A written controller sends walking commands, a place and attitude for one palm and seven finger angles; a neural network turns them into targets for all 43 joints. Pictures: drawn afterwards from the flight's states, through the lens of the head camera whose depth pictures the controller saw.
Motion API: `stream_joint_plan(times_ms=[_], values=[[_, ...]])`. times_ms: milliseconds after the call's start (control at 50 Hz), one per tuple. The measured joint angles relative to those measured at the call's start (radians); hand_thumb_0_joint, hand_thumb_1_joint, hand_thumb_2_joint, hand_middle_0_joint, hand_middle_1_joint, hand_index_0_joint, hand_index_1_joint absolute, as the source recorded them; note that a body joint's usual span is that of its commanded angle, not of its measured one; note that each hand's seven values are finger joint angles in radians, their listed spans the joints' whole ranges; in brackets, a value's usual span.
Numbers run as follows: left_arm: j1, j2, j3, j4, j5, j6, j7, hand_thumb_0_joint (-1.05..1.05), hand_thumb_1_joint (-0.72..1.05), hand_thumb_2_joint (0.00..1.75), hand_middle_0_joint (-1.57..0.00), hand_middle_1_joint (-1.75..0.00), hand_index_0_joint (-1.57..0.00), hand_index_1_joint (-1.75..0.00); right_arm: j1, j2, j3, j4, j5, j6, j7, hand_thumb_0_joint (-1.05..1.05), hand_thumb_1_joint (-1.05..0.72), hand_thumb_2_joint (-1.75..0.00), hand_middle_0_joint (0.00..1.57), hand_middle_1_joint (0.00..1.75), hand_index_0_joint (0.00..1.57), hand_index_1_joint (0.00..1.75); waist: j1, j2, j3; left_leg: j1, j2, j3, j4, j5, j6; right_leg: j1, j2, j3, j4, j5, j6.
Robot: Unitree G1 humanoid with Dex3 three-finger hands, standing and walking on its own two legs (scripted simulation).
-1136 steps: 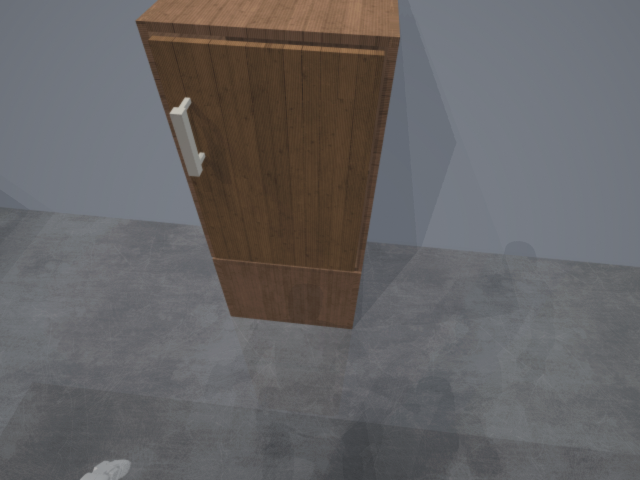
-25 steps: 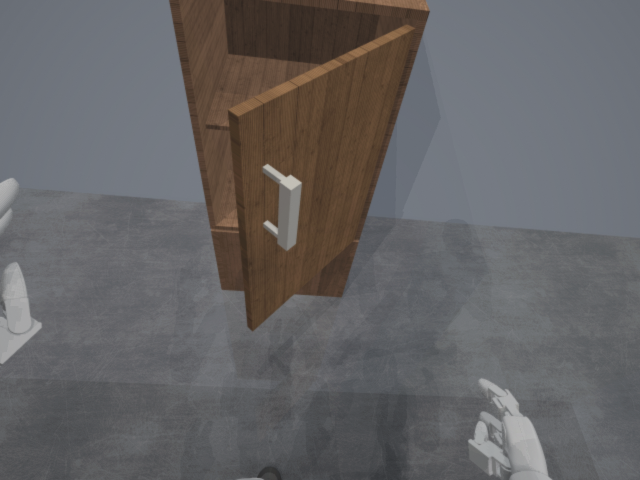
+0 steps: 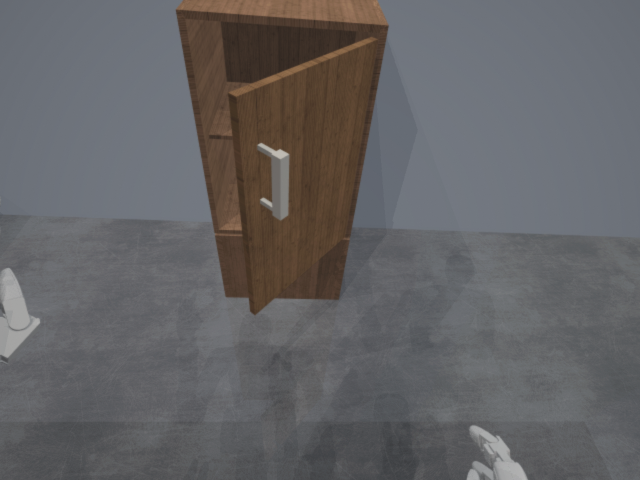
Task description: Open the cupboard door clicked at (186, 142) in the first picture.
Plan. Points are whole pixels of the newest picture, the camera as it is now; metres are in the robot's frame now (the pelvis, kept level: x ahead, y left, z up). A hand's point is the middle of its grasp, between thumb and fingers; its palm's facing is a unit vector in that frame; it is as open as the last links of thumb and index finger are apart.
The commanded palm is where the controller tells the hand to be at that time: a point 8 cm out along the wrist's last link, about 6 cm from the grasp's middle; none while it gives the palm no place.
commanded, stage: stop stepping back and stand still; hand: left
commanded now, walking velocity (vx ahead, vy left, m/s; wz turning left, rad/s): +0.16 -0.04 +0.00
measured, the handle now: (272, 182) +0.61 +0.11 +0.03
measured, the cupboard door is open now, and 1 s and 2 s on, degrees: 49 49 49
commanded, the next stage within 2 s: let the arm hang, fingers relaxed in 1.02 s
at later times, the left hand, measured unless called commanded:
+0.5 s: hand out of the picture +0.15 +0.28 +0.16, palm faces +0.46 -0.76 -0.46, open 7.4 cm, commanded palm +0.10 +0.32 +0.18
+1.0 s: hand out of the picture +0.13 +0.31 +0.16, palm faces +0.43 -0.77 -0.47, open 7.4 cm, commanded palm +0.07 +0.34 +0.18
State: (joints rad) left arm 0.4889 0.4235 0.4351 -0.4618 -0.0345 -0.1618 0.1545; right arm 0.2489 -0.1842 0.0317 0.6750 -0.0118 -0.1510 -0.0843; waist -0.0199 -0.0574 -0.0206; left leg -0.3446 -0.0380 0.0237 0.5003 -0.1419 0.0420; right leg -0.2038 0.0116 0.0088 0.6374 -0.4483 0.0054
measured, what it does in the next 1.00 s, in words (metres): steps on the spot: left foot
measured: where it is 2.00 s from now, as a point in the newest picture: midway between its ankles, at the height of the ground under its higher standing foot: outside the picture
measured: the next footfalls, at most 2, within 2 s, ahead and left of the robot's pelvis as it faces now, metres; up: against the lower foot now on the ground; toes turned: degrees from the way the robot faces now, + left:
left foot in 0.36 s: +0.02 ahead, +0.15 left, +0.00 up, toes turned +6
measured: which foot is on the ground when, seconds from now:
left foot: down 0.00-0.10, up 0.12-0.34, down 0.36-1.00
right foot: down 0.00-1.00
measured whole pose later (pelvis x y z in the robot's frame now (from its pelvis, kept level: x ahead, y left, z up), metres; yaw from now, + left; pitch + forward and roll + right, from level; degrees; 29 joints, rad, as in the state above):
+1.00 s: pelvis -0.06 +0.04 +0.01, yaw +2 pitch -1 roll -1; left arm 0.55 0.38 0.39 -0.46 -0.02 -0.18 0.14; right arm 0.21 -0.20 0.02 0.62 0.00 -0.13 -0.07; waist 0.01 0.00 0.04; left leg -0.26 0.03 0.08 0.45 -0.17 0.02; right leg -0.20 -0.03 -0.04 0.41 -0.20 0.02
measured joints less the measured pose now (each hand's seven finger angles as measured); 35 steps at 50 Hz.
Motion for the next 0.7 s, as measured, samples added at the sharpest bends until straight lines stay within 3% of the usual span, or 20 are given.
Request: stream_joint_plan(times_ms=[60, 100, 160, 200, 260, 360, 400, 440, 700], values=[[0.050, 0.010, -0.007, -0.025, 0.006, 0.001, -0.003, 0.01, 0.89, 0.90, -0.21, -0.30, -0.21, -0.30, 0.008, 0.010, 0.004, -0.028, -0.007, -0.008, 0.011, 0.02, -0.91, -0.90, 0.20, 0.30, 0.20, 0.30, -0.018, 0.009, 0.004, 0.010, 0.006, -0.002, -0.065, 0.038, -0.011, 0.013, 0.016, -0.035, -0.070, -0.003, -0.018], [0.087, 0.015, -0.024, -0.050, 0.011, -0.002, -0.012, 0.02, 0.89, 0.90, -0.21, -0.30, -0.21, -0.30, 0.014, 0.006, 0.000, -0.042, -0.010, 0.004, 0.016, 0.02, -0.90, -0.90, 0.20, 0.30, 0.20, 0.30, -0.029, 0.034, 0.008, -0.020, 0.016, -0.018, -0.024, -0.050, -0.023, 0.021, 0.030, -0.054, -0.123, 0.067, -0.051], [0.133, 0.032, -0.030, -0.085, 0.010, -0.019, -0.022, 0.01, 0.89, 0.90, -0.22, -0.30, -0.21, -0.30, 0.023, 0.000, -0.011, -0.023, -0.009, 0.025, 0.019, 0.02, -0.90, -0.90, 0.20, 0.30, 0.20, 0.30, 0.004, 0.018, -0.005, -0.136, 0.011, -0.013, 0.307, -0.160, -0.044, 0.007, 0.020, -0.046, -0.155, 0.182, -0.085], [0.127, 0.024, -0.027, -0.064, 0.015, -0.042, -0.020, 0.01, 0.89, 0.90, -0.22, -0.30, -0.22, -0.30, 0.038, -0.011, -0.018, 0.000, -0.009, 0.030, 0.017, 0.02, -0.90, -0.90, 0.20, 0.30, 0.20, 0.30, 0.020, 0.011, -0.024, -0.165, 0.028, 0.001, 0.422, -0.167, -0.047, 0.005, 0.012, -0.040, -0.169, 0.190, -0.078], [0.073, -0.001, -0.027, 0.006, 0.024, -0.055, -0.010, 0.01, 0.89, 0.90, -0.22, -0.30, -0.22, -0.30, 0.064, -0.032, -0.029, 0.019, -0.004, 0.028, 0.001, 0.02, -0.90, -0.90, 0.20, 0.30, 0.20, 0.30, 0.026, 0.009, -0.048, -0.113, 0.062, 0.029, 0.335, -0.176, -0.034, 0.005, -0.006, -0.050, -0.179, 0.182, -0.066], [0.025, -0.059, -0.044, 0.037, 0.022, -0.035, 0.010, 0.01, 0.89, 0.90, -0.22, -0.30, -0.21, -0.30, 0.068, -0.087, -0.052, 0.009, 0.002, 0.006, -0.015, 0.02, -0.91, -0.90, 0.20, 0.30, 0.20, 0.30, 0.019, 0.064, -0.036, 0.084, 0.100, 0.021, 0.008, -0.102, -0.012, -0.010, -0.005, -0.083, -0.107, 0.139, -0.042], [0.017, -0.058, -0.045, 0.033, 0.019, -0.033, 0.008, 0.01, 0.89, 0.90, -0.22, -0.30, -0.21, -0.30, 0.036, -0.080, -0.060, 0.014, 0.009, 0.011, -0.013, 0.02, -0.91, -0.90, 0.20, 0.30, 0.20, 0.30, 0.019, 0.056, -0.007, 0.090, 0.093, 0.025, 0.025, -0.084, -0.055, -0.010, -0.017, -0.078, -0.073, 0.124, -0.036], [0.030, -0.052, -0.042, 0.032, 0.020, -0.033, 0.002, 0.01, 0.89, 0.90, -0.21, -0.30, -0.21, -0.30, 0.011, -0.068, -0.055, 0.004, 0.013, 0.014, -0.008, 0.02, -0.91, -0.90, 0.20, 0.30, 0.20, 0.30, 0.019, 0.053, 0.004, 0.093, 0.092, 0.036, 0.038, -0.106, -0.067, -0.007, -0.019, -0.066, -0.072, 0.125, -0.030], [0.057, -0.020, -0.030, -0.011, 0.008, -0.037, -0.017, 0.01, 0.89, 0.90, -0.22, -0.30, -0.21, -0.30, -0.052, 0.013, 0.003, -0.064, 0.011, 0.008, 0.022, 0.02, -0.91, -0.90, 0.20, 0.30, 0.20, 0.30, 0.029, 0.048, 0.051, 0.087, 0.078, 0.059, -0.006, -0.075, -0.036, -0.004, -0.031, -0.045, -0.150, 0.189, 0.004]])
